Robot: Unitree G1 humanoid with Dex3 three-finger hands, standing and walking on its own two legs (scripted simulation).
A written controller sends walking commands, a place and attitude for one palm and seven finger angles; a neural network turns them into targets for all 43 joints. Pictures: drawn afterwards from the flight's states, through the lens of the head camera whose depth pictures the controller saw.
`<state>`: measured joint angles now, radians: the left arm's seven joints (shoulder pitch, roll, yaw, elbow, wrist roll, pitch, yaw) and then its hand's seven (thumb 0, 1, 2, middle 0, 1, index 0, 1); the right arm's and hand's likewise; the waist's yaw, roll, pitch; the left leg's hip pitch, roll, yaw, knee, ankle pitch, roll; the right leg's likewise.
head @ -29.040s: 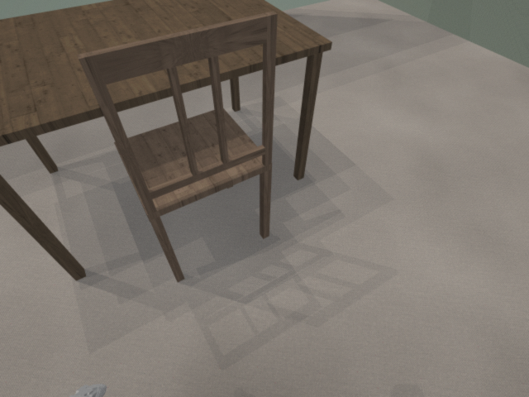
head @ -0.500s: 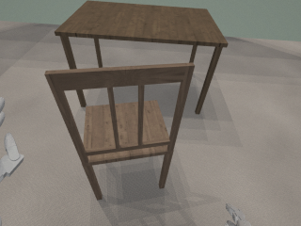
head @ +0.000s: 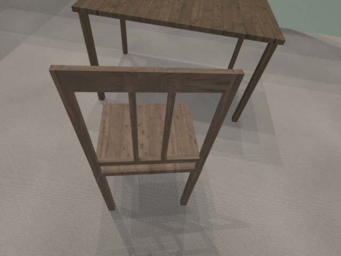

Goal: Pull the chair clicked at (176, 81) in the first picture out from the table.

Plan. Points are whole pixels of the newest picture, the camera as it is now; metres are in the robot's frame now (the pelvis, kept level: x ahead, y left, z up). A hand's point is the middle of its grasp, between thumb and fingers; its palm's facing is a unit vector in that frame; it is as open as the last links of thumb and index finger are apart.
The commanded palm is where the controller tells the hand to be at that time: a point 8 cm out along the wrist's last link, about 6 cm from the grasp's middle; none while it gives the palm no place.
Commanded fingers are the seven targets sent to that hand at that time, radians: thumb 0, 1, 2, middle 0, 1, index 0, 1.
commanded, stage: let the arm hang, fingers relaxed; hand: left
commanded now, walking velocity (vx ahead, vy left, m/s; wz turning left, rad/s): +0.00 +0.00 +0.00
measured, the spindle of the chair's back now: (134, 131) +0.47 +0.14 -0.05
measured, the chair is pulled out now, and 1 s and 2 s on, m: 0.58 0.58 0.58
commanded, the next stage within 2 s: look to check the result in 0.72 s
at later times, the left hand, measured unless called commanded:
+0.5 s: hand out of the picture +0.01 +0.14 -0.17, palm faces +0.04 -0.99 -0.16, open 7.3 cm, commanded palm none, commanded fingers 0.00 0.90 0.90 -0.20 -0.30 -0.20 -0.30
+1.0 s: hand out of the picture +0.00 +0.14 -0.17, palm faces +0.06 -0.98 -0.17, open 7.4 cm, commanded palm none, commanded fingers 0.00 0.90 0.90 -0.20 -0.30 -0.20 -0.30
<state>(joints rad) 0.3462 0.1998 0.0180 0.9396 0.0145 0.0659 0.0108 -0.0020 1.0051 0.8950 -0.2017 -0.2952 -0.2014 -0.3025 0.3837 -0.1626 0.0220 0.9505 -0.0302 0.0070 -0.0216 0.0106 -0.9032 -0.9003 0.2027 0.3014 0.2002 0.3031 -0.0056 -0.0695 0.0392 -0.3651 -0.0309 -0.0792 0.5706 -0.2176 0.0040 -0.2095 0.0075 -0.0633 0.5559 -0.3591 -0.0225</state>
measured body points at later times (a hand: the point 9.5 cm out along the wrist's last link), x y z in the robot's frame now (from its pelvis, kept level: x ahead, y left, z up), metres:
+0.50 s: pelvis +0.02 -0.01 +0.01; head +0.03 -0.02 +0.46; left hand +0.01 +0.19 -0.15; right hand +0.02 -0.24 -0.15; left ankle +0.05 +0.12 -0.73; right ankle -0.04 -0.10 -0.73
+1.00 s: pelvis +0.02 -0.02 +0.01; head +0.04 -0.02 +0.46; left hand +0.00 +0.19 -0.15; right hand +0.01 -0.23 -0.16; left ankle +0.05 +0.12 -0.73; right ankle -0.04 -0.10 -0.73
